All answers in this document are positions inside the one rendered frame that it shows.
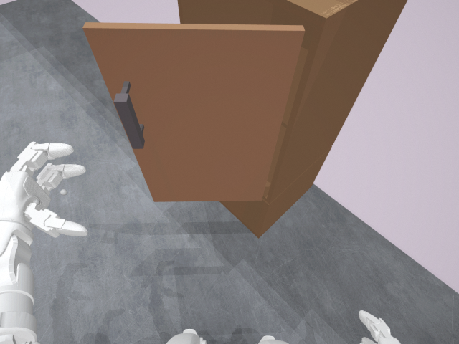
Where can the robot left forearm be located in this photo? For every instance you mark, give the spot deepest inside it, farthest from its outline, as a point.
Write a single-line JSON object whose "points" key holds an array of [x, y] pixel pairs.
{"points": [[17, 323]]}

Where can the robot left hand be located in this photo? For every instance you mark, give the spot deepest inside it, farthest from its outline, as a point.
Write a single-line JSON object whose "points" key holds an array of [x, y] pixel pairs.
{"points": [[18, 189]]}

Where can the handle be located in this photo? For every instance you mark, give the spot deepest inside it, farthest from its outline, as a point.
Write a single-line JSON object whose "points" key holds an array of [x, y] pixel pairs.
{"points": [[128, 117]]}

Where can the robot right hand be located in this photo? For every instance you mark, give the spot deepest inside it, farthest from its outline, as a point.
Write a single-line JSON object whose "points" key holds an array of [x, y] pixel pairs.
{"points": [[379, 330]]}

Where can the cupboard door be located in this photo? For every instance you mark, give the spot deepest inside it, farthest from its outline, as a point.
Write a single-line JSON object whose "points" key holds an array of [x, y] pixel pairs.
{"points": [[211, 98]]}

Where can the robot left shin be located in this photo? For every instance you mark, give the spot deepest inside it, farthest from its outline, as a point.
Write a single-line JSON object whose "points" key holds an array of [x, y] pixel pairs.
{"points": [[190, 331]]}

